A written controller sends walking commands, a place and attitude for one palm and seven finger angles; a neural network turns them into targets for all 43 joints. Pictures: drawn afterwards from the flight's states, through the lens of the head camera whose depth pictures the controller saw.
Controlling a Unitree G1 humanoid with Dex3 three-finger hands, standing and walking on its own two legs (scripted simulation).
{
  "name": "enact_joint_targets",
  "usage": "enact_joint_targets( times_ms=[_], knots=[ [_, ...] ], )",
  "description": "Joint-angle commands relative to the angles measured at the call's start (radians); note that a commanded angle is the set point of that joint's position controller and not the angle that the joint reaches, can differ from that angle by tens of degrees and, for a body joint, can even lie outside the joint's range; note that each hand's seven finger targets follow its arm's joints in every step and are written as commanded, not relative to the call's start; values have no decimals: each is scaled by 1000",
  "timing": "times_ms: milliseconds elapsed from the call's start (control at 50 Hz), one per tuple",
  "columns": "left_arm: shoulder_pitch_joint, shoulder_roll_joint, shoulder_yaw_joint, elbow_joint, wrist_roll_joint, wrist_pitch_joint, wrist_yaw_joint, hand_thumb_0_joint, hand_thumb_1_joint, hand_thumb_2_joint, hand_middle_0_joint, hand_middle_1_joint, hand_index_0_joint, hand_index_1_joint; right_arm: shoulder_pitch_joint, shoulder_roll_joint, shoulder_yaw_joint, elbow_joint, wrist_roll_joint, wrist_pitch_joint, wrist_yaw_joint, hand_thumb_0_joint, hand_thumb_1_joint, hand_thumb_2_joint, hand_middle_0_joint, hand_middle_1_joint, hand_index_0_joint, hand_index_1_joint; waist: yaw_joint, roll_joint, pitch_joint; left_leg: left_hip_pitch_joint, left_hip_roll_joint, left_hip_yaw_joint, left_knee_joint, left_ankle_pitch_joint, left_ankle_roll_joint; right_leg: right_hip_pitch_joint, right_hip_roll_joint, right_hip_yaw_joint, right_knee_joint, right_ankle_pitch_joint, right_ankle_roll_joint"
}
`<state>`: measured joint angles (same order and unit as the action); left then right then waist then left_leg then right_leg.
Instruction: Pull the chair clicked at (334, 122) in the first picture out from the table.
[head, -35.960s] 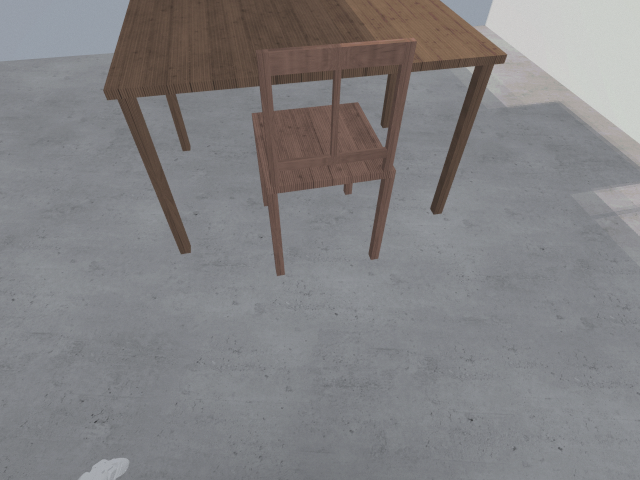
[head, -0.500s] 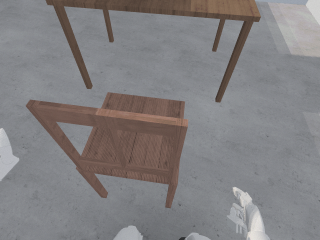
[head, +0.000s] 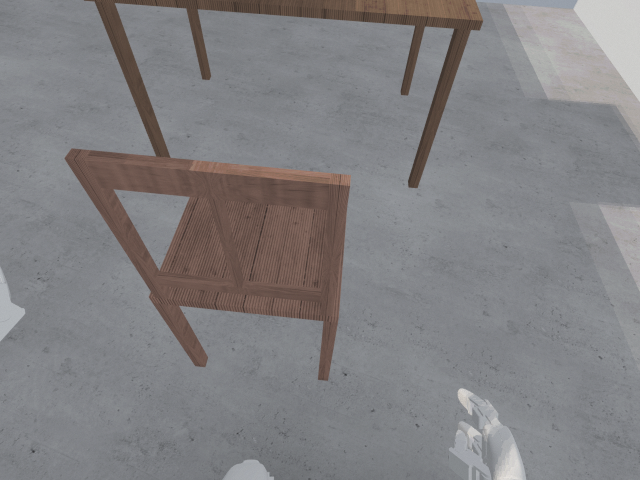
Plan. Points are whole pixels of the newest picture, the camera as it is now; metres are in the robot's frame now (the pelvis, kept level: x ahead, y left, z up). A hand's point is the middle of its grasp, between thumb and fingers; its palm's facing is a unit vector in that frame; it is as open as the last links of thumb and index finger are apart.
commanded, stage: stop stepping back and stand still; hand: left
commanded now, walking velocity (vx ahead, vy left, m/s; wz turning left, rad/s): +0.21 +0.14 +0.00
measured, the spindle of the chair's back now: (228, 245) +0.48 +0.20 -0.09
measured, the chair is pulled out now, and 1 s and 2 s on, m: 0.68 0.68 0.68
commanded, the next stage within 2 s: let the arm hang, fingers relaxed in 1.22 s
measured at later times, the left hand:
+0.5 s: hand out of the picture +0.13 +0.27 +0.18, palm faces +0.50 -0.75 -0.43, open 7.4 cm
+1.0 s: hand (52, 345) +0.19 +0.24 +0.17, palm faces +0.37 -0.78 -0.51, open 7.4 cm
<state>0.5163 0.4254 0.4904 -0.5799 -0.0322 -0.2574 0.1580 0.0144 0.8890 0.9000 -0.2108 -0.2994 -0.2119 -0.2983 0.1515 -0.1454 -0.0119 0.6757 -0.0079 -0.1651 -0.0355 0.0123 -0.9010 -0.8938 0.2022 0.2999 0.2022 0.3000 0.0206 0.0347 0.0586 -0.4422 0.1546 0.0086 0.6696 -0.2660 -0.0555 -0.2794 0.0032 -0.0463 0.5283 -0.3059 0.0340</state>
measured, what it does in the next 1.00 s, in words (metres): steps on the spot: left foot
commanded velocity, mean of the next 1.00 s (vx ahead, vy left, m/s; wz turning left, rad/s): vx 0.09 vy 0.01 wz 0.00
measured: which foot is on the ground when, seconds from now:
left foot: down 0.00-0.02, up 0.04-0.18, down 0.20-1.00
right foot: down 0.00-1.00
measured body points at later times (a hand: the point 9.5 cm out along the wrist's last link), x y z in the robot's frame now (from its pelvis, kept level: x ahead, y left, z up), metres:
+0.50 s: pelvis -0.05 -0.01 +0.01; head -0.08 +0.00 +0.46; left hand +0.10 +0.31 +0.20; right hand +0.09 -0.24 -0.07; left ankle -0.04 +0.11 -0.72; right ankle -0.01 -0.14 -0.72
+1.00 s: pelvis -0.01 -0.02 +0.02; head +0.02 -0.01 +0.47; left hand +0.17 +0.28 +0.19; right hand +0.15 -0.27 -0.07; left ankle -0.04 +0.11 -0.72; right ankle -0.01 -0.14 -0.72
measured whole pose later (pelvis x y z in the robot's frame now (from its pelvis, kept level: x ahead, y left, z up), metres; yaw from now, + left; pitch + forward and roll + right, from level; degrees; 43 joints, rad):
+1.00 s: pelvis -0.01 -0.02 +0.02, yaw +2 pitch +1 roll -1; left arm 0.60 0.43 0.42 -0.49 -0.05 -0.20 0.16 0.01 0.89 0.90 -0.21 -0.30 -0.22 -0.30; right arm 0.19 -0.21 -0.03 0.63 0.03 -0.11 -0.06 0.01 -0.90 -0.89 0.20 0.30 0.20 0.30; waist -0.03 -0.01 0.05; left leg -0.18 0.04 -0.01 0.44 -0.27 -0.02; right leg -0.20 0.00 -0.03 0.40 -0.21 0.00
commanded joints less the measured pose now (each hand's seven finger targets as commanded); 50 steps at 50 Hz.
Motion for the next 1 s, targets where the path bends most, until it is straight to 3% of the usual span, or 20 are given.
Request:
enact_joint_targets(
  times_ms=[0,20,40,120,160,200,220,240,260,280,340,360,440,460,500,520,560,620,860,980],
  knots=[
    [69,196,96,-65,-16,-7,3,0,900,900,-200,-300,-200,-300,39,-164,-74,-172,32,7,-10,0,-900,-900,200,300,200,300,-50,-344,-226,18,-147,40,233,-180,22,62,-300,285,-207,379,-147],
    [103,215,115,-72,-33,13,10,0,900,900,-200,-300,-200,-300,23,-168,-83,-186,52,24,-12,0,-900,-900,200,300,200,300,-29,-345,-254,44,-149,-13,320,-215,31,46,-345,311,-228,346,-185],
    [146,200,118,-64,-35,24,16,0,900,900,-200,-300,-200,-300,-5,-152,-64,-202,52,37,-18,0,-900,-900,200,300,200,300,-33,-290,-244,32,-127,-43,312,-197,40,56,-342,288,-210,294,-194],
    [123,248,145,-118,-28,6,36,0,900,900,-200,-300,-200,-300,-41,-145,-27,-208,41,47,-45,0,-900,-900,200,300,200,300,-54,-146,-177,164,-143,12,-125,-109,68,0,-229,142,-181,-20,-107],
    [89,226,114,-154,-19,-18,37,0,900,900,-200,-300,-200,-300,-24,-163,-34,-201,31,7,-57,0,-900,-900,200,300,200,300,-44,-84,-128,186,-116,-21,-315,-100,91,25,-176,137,-150,-59,-76],
    [83,211,99,-189,-11,-32,29,0,900,900,-200,-300,-200,-300,-10,-194,-51,-209,30,-25,-57,0,-900,-900,200,300,200,300,-26,63,-110,177,-26,-128,-390,32,126,68,-87,82,-57,37,-41],
    [91,216,99,-179,-9,-33,20,0,900,900,-200,-300,-200,-300,-2,-194,-58,-204,43,-30,-50,0,-900,-900,200,300,200,300,-24,118,-120,184,1,-142,-377,61,132,57,-68,45,-31,23,-30],
    [69,222,104,-180,-4,-33,19,0,900,900,-200,-300,-200,-300,-12,-181,-44,-197,32,-31,-51,0,-900,-900,200,300,200,300,-30,261,-110,137,17,-178,-416,-17,137,61,-67,8,9,-19,-24],
    [34,218,99,-175,7,-34,20,0,900,900,-200,-300,-200,-300,-15,-182,-45,-193,28,-34,-51,0,-900,-900,200,300,200,300,-28,289,-77,38,27,-180,-437,-119,143,113,-61,-1,36,-27,-26],
    [5,185,71,-159,11,-34,19,0,900,900,-200,-300,-200,-300,-5,-182,-47,-184,32,-40,-47,0,-900,-900,200,300,200,300,-31,278,-55,-34,19,-166,-442,-243,144,152,-55,-1,37,-30,-30],
    [-9,156,44,-81,7,-32,23,0,900,900,-200,-300,-200,-300,26,-192,-52,-166,36,-46,-46,0,-900,-900,200,300,200,300,-40,104,-35,-27,-18,-140,-376,-281,134,153,-52,29,-73,-8,-36],
    [-7,144,36,-57,9,-27,25,0,900,900,-200,-300,-200,-300,27,-199,-55,-164,35,-42,-45,0,-900,-900,200,300,200,300,-40,79,-35,-26,-28,-132,-365,-301,129,144,-49,41,-86,-31,-39],
    [-40,128,17,-29,15,-12,28,0,900,900,-200,-300,-200,-300,12,-189,-47,-171,39,-27,-46,0,-900,-900,200,300,200,300,-43,105,-13,-71,-20,-140,-401,-447,131,132,-27,39,-59,-110,-44],
    [-49,132,19,-24,16,-8,29,0,900,900,-200,-300,-200,-300,7,-188,-45,-173,38,-25,-46,0,-900,-900,200,300,200,300,-41,80,-1,-78,-15,-151,-400,-445,132,127,-26,43,-65,-101,-45],
    [-73,139,16,-37,16,-4,29,0,900,900,-200,-300,-200,-300,-3,-183,-41,-174,33,-25,-45,0,-900,-900,200,300,200,300,-40,28,-4,-38,-31,-138,-361,-381,127,108,-35,71,-114,-84,-50],
    [-86,171,33,-37,13,-2,27,0,900,900,-200,-300,-200,-300,-2,-179,-41,-169,35,-24,-45,0,-900,-900,200,300,200,300,-36,8,7,-19,-49,-109,-330,-342,121,83,-48,98,-164,-93,-52],
    [-100,161,24,-58,13,-3,29,0,900,900,-200,-300,-200,-300,-7,-175,-38,-171,24,-27,-44,0,-900,-900,200,300,200,300,-42,-41,-14,57,-86,-81,-268,-261,107,32,-81,172,-234,-129,-66],
    [-128,180,31,-98,14,-1,30,0,900,900,-200,-300,-200,-300,-9,-173,-35,-169,25,-25,-41,0,-900,-900,200,300,200,300,-40,-2,-8,96,-92,-68,-272,-262,100,-14,-89,190,-284,-206,-68],
    [76,168,62,-90,-19,-5,27,0,900,900,-200,-300,-200,-300,-20,-173,-46,-186,35,-8,-33,0,-900,-900,200,300,200,300,-35,8,-193,227,-57,-63,-269,289,81,248,-96,102,-139,438,-55],
    [111,187,80,-147,-27,-13,25,0,900,900,-200,-300,-200,-300,-21,-175,-56,-199,40,12,-35,0,-900,-900,200,300,200,300,-38,26,-221,295,-49,-46,-241,505,71,271,-99,76,-93,603,-56]
  ],
)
